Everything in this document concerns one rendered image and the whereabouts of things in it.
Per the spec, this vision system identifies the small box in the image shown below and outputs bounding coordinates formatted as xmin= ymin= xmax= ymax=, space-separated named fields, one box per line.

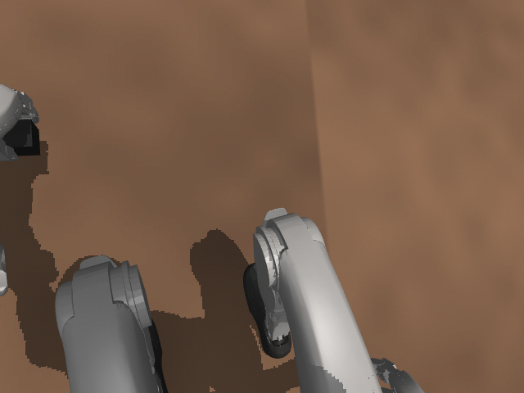
xmin=2 ymin=120 xmax=40 ymax=156

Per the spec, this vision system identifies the right robot hand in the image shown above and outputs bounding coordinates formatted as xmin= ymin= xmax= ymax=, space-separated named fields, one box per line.
xmin=370 ymin=358 xmax=425 ymax=393

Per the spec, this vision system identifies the left robot foot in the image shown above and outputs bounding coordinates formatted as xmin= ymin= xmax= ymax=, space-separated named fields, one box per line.
xmin=148 ymin=319 xmax=168 ymax=393

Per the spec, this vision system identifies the left robot hand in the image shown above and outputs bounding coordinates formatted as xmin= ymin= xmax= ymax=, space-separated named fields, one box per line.
xmin=0 ymin=84 xmax=39 ymax=161

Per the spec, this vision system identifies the right robot foot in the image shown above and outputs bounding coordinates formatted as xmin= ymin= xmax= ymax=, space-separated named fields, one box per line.
xmin=243 ymin=263 xmax=291 ymax=359

